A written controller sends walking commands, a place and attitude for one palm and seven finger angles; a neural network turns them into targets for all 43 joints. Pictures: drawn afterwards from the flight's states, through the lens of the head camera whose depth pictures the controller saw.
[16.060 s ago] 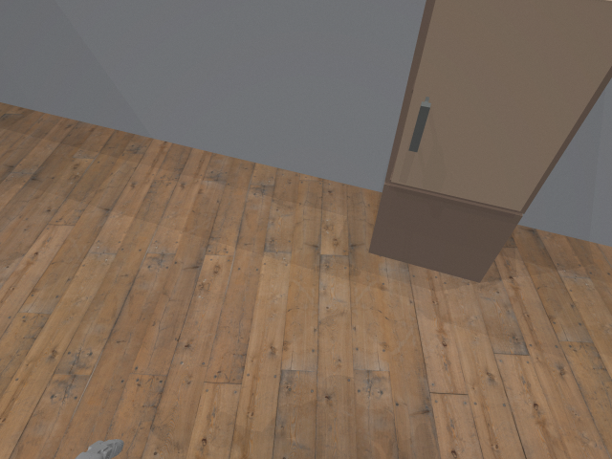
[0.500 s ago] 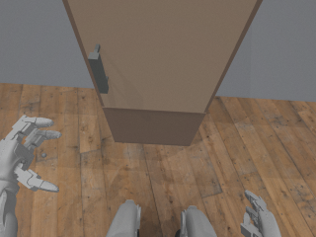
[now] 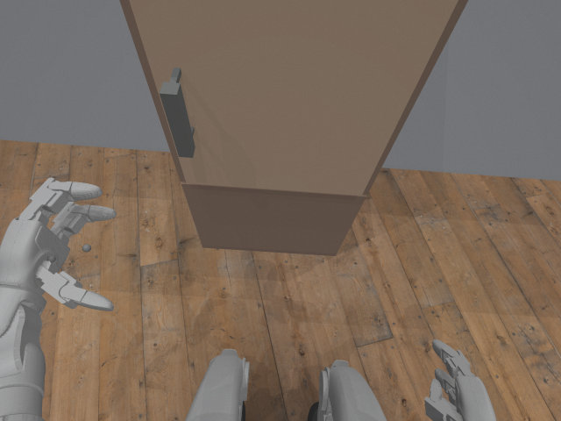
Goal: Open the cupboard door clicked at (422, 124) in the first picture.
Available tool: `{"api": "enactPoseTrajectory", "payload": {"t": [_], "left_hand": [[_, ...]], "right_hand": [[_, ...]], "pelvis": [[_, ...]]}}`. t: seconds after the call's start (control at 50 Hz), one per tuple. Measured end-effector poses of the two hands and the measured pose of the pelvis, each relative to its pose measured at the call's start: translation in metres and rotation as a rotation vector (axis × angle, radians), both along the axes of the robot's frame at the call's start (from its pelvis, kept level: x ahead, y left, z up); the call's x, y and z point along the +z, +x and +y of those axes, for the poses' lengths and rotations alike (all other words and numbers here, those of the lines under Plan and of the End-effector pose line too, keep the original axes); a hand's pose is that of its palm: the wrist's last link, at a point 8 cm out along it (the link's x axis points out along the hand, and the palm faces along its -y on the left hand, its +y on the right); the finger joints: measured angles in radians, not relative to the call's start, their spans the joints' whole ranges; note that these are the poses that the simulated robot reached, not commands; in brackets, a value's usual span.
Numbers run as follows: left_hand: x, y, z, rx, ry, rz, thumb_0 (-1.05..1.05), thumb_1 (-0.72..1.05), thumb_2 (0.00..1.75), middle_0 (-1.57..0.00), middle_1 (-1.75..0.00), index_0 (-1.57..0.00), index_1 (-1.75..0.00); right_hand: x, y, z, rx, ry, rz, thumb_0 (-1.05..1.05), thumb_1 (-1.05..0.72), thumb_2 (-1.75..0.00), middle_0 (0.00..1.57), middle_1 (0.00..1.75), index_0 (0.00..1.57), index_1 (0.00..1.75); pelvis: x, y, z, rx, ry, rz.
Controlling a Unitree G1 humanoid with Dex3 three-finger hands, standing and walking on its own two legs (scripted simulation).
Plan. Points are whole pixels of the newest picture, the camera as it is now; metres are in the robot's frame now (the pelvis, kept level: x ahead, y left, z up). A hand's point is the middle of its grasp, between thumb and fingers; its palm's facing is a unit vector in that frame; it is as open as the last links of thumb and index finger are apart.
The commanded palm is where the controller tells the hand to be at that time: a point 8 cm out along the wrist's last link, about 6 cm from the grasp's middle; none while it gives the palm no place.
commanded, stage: move the hooked fingers beside the handle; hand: left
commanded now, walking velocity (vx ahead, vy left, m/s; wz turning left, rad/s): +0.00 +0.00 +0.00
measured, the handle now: (181, 114) +0.57 +0.21 +0.03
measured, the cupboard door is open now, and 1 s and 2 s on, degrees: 0 0 0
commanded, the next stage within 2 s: none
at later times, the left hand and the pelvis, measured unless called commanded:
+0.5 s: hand (106, 201) +0.39 +0.28 +0.03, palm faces +0.01 -1.00 -0.02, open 14.0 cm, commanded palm +0.38 +0.32 +0.04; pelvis +0.00 +0.01 +0.00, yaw -1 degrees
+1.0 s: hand (122, 159) +0.47 +0.28 +0.03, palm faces +0.03 -1.00 -0.03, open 14.0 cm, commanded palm +0.46 +0.31 +0.03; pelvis +0.00 +0.01 -0.02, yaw -2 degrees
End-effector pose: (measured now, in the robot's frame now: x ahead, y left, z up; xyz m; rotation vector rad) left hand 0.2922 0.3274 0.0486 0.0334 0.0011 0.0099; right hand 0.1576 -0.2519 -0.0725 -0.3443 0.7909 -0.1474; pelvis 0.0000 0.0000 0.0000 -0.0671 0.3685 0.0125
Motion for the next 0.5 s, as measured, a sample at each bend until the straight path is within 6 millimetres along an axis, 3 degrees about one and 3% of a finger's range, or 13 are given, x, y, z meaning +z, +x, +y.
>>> {"api": "enactPoseTrajectory", "payload": {"t": [0.16, 0.32, 0.5], "left_hand": [[-0.003, 0.033, -0.005, -0.030, -0.010, 0.035, -0.01, -0.50, 0.30, -0.30, -1.20, -0.31, -1.20], [-0.002, 0.051, 0.006, 0.019, 0.001, 0.016, -0.01, -0.50, 0.30, -0.30, -1.20, -0.30, -1.19], [-0.014, 0.077, 0.005, -0.003, -0.017, 0.026, -0.01, -0.50, 0.30, -0.30, -1.20, -0.30, -1.20]], "right_hand": [[-0.003, -0.018, 0.000, -0.042, 0.002, 0.051, 0.02, -0.90, -0.89, 0.21, 0.30, 0.21, 0.30], [-0.009, -0.038, -0.001, -0.067, -0.001, 0.133, 0.01, -0.90, -0.89, 0.21, 0.30, 0.21, 0.30], [-0.016, -0.051, -0.008, -0.092, -0.032, 0.204, 0.01, -0.90, -0.89, 0.21, 0.30, 0.21, 0.30]], "pelvis": [[0.001, -0.001, 0.005, -0.012, 0.002, 0.013], [0.001, 0.001, 0.008, -0.019, 0.002, 0.028], [-0.004, 0.001, 0.009, -0.021, -0.004, 0.049]]}}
